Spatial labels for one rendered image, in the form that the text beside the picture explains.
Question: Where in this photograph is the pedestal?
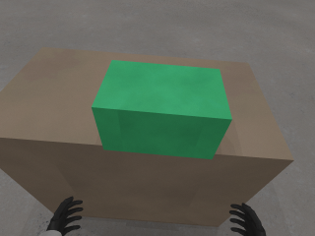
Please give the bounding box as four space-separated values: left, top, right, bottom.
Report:
0 47 294 227

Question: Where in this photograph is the carton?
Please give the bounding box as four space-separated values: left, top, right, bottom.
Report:
92 60 232 159

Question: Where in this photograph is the left robot hand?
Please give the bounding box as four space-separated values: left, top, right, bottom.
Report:
46 196 83 236

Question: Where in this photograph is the right robot hand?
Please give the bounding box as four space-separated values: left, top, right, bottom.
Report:
229 203 267 236

